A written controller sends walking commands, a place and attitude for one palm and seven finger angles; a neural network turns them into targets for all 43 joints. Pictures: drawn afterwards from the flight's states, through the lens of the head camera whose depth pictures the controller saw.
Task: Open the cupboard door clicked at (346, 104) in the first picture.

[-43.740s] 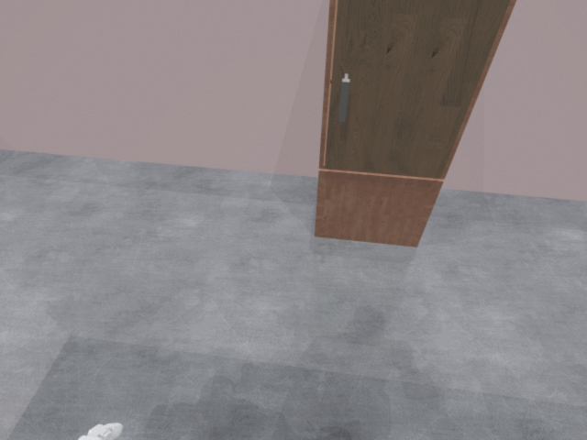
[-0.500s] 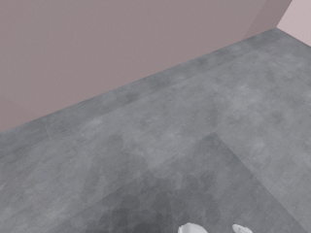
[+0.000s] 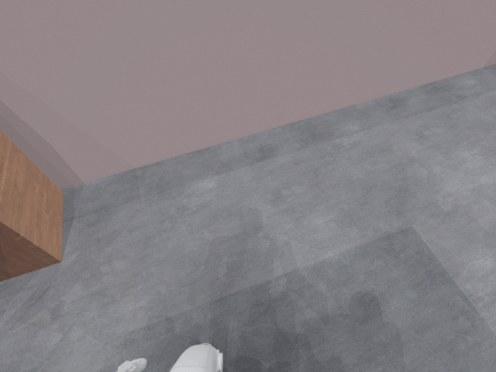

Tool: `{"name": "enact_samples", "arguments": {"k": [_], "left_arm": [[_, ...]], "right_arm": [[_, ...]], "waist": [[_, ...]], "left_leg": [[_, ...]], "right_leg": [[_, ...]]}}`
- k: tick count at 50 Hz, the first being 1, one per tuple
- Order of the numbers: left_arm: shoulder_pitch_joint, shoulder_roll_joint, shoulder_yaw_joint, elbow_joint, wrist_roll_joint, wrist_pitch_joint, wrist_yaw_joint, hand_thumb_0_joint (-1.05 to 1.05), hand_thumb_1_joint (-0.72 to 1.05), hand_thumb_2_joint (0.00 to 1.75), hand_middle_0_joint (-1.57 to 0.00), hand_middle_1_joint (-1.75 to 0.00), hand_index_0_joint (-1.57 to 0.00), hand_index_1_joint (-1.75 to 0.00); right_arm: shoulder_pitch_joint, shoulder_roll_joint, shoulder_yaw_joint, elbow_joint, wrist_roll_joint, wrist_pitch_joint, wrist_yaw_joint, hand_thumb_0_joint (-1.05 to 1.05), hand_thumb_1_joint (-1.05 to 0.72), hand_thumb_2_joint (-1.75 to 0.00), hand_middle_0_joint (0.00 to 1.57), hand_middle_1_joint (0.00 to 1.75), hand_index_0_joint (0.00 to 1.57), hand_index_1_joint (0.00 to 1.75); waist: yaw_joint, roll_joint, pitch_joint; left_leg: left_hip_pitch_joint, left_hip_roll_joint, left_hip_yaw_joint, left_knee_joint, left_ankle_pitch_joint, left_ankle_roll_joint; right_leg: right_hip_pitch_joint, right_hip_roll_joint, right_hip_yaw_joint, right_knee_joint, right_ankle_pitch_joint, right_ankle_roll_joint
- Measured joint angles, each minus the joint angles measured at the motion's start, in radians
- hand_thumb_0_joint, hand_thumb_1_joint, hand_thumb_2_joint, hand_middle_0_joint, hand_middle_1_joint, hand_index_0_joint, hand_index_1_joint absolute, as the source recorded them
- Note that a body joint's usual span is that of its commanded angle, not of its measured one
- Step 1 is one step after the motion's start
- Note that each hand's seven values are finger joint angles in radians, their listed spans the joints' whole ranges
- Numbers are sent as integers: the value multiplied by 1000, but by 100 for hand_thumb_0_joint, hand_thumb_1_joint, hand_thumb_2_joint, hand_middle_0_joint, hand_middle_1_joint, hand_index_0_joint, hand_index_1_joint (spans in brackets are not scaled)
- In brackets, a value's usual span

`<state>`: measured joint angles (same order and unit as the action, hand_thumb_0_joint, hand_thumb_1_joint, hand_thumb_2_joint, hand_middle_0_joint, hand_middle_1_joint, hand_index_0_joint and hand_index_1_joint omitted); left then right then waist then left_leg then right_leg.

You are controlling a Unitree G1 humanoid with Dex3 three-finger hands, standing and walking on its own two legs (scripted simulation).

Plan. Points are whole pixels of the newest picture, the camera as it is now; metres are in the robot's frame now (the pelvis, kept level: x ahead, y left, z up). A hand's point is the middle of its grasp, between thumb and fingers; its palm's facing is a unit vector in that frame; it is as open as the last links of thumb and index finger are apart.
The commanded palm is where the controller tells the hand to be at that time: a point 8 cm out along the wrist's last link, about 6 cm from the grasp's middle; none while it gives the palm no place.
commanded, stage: turn to face it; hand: left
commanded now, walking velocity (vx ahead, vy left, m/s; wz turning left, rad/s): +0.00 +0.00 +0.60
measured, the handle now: out of the picture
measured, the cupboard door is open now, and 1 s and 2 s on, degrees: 41 41 41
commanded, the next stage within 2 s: take the last steps up to it in 1.84 s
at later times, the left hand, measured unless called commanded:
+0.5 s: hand out of the picture +0.04 +0.27 -0.17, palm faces +0.32 -0.92 -0.24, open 7.4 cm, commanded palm none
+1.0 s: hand out of the picture +0.00 +0.17 -0.15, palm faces +0.57 -0.78 -0.26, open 7.4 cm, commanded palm none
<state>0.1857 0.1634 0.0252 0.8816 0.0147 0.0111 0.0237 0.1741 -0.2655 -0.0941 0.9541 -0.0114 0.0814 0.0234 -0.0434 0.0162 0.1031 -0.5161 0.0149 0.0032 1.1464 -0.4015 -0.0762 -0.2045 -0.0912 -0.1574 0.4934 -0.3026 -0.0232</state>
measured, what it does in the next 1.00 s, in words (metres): steps on the spot, turning left: left foot, then right foot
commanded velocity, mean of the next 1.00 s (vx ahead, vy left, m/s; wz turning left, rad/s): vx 0.00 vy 0.00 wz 0.60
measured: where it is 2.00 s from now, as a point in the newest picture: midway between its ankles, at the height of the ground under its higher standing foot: outside the picture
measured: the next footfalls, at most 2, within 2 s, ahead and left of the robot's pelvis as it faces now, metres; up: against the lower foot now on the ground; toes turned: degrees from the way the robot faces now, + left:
left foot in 0.24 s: +0.03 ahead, +0.13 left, +0.00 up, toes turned +15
right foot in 0.72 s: +0.10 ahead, -0.10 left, +0.00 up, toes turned +24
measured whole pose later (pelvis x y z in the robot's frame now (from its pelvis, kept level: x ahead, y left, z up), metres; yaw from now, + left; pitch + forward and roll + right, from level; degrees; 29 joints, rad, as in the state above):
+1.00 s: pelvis +0.04 -0.03 +0.00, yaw +36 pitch +0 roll +2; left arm 0.21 0.16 0.03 0.89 0.01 0.01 0.03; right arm 0.17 -0.26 -0.10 0.97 -0.01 0.09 0.02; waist -0.04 0.01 0.10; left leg -0.50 0.03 0.00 1.12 -0.39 -0.08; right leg -0.16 -0.09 -0.20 0.48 -0.32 -0.02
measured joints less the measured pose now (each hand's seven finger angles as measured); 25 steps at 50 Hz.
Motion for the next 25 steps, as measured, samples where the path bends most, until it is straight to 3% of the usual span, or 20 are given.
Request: {"name": "enact_samples", "arguments": {"k": [8, 11, 12, 14, 18, 25], "left_arm": [[38, 36, 21, 11, 11, -1, -2, 0, 92, 90, -20, -30, -20, -30], [60, 64, 34, 21, 9, 4, -7, 0, 91, 90, -20, -30, -20, -30], [68, 75, 39, 26, 5, 10, -9, 0, 91, 90, -20, -30, -20, -30], [57, 98, 46, 41, 1, 38, -6, 0, 91, 90, -20, -30, -20, -30], [16, 113, 54, 49, 4, 65, -4, 1, 91, 90, -20, -30, -20, -30], [-42, 107, 52, 8, 5, 46, -17, 1, 91, 90, -20, -30, -20, -30]], "right_arm": [[-65, 13, 14, -13, 3, -2, 4, 1, -91, -90, 20, 30, 20, 30], [-87, 20, 21, -40, 3, -20, 7, 1, -91, -90, 20, 30, 20, 30], [-91, 22, 22, -50, 0, -31, 8, 1, -91, -90, 20, 30, 20, 30], [-98, 33, 28, -66, -1, -50, 4, 1, -91, -90, 20, 30, 20, 30], [-74, 45, 43, -74, -5, -58, -17, 1, -91, -90, 20, 30, 20, 30], [-12, 58, 53, -45, -4, -58, -22, 1, -90, -90, 20, 30, 21, 30]], "waist": [[45, -39, 16], [57, -59, 12], [56, -66, 7], [59, -84, 11], [56, -70, 4], [50, -45, -10]], "left_leg": [[118, 18, 68, -320, -35, 14], [199, 0, 97, -501, 54, 37], [210, -10, 95, -533, 108, 74], [191, -25, 84, -493, 82, 120], [210, -28, 37, -547, 91, 124], [246, -40, -36, -668, 166, 123]], "right_leg": [[14, -42, -112, 53, -49, 17], [-10, -70, -141, 137, -98, 39], [-37, -85, -137, 199, -119, 49], [-121, -74, -41, 392, -234, 74], [-254, -22, 85, 625, -201, 96], [-320, -5, 170, 608, -64, 121]]}}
